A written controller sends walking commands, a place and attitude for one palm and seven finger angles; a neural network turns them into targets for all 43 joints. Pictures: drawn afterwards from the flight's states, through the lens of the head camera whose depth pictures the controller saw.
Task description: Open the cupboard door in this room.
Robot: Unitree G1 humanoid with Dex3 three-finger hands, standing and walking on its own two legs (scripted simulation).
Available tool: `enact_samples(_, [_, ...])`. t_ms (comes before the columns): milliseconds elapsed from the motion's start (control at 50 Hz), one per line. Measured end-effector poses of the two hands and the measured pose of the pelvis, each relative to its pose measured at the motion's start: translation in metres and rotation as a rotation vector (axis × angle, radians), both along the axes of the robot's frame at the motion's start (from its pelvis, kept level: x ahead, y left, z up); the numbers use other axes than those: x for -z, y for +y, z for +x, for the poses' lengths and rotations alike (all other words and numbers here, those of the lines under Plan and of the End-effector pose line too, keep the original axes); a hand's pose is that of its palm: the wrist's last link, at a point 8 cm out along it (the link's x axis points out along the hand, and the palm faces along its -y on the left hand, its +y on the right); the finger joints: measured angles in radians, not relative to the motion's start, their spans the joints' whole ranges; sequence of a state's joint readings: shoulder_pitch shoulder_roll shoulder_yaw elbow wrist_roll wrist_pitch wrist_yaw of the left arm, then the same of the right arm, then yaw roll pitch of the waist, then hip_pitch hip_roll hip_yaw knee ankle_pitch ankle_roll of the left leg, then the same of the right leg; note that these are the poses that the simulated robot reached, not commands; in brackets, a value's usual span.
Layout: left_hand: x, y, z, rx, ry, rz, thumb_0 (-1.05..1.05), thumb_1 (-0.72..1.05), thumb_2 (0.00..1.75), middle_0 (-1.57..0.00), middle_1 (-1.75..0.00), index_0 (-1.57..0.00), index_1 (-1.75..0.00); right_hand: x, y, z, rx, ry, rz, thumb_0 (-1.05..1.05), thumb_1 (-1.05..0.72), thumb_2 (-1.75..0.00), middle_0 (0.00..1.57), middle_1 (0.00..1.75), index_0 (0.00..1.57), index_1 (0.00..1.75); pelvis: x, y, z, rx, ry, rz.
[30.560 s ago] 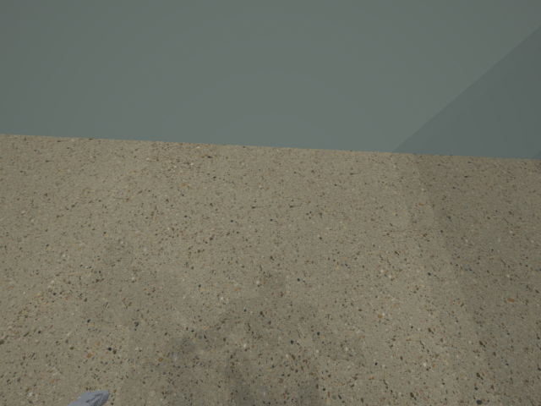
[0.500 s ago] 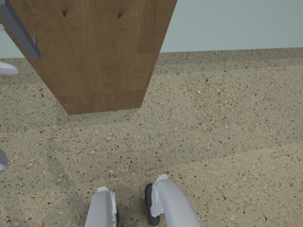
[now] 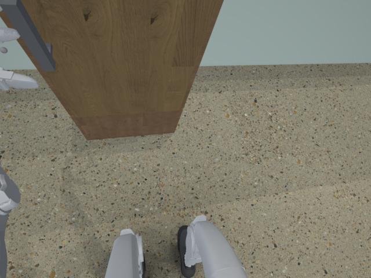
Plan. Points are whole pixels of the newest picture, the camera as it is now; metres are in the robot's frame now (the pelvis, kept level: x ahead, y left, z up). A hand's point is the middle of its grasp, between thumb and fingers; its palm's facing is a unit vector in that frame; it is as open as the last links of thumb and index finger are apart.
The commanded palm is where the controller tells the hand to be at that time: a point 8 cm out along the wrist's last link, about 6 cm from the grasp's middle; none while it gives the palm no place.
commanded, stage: slide the fingers in behind the handle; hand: left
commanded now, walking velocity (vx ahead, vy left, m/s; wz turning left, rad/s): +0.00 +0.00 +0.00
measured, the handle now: (33, 30) +0.58 +0.24 +0.06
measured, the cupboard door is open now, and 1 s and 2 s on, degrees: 0 0 0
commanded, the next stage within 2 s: move the hooked fingers beside the handle in 1.16 s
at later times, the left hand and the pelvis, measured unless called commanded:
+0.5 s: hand (11, 53) +0.53 +0.26 +0.06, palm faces +0.13 -0.99 -0.01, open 14.7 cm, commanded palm +0.52 +0.25 +0.05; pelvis +0.01 +0.00 +0.01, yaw +2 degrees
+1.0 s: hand (19, 56) +0.52 +0.25 +0.06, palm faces +0.15 -0.99 -0.02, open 15.3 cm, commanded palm +0.52 +0.23 +0.05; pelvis +0.00 +0.00 +0.00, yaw +3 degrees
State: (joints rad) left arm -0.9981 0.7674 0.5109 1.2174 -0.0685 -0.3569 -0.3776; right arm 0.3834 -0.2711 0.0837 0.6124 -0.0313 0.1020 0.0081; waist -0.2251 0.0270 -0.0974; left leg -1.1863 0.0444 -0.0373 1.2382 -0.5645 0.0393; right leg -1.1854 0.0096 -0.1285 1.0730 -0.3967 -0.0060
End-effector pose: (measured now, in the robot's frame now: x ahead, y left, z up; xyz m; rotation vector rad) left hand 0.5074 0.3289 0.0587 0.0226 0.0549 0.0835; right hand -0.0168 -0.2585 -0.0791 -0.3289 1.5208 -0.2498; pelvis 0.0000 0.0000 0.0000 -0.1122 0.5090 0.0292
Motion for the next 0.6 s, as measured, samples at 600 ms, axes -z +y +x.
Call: enact_samples(600, [0.002, -0.015, -0.009, -0.048, -0.016, -0.016, -0.02, -0.49, 0.3, -0.3, -1.2, -0.1, -1.21, 0.002, -0.001, 0.024, -0.063, -0.006, 0.023, 0.0, -0.91, -0.9, 0.21, 0.3, 0.2, 0.3, -0.005, -0.001, 0.006, -0.039, -0.014, 0.0])
